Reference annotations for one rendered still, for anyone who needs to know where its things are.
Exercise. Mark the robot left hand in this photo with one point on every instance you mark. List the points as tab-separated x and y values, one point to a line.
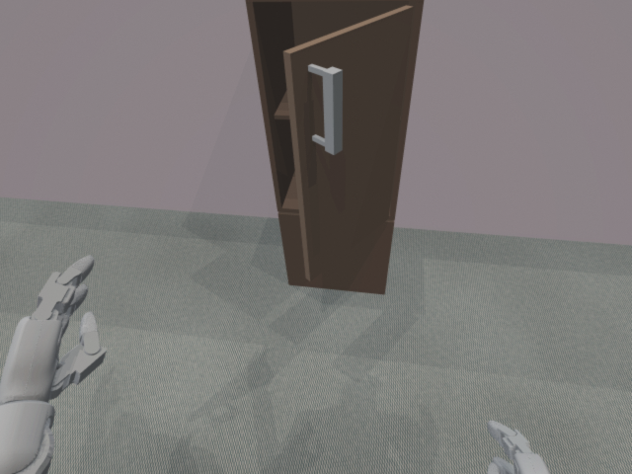
30	368

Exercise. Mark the robot right hand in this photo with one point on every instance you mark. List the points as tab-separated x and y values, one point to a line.
516	447

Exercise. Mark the cupboard door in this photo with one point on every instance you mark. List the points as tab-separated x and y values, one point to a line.
342	198

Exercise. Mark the handle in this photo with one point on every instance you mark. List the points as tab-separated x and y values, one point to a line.
333	108

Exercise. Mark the robot left forearm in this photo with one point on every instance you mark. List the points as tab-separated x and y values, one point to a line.
26	439

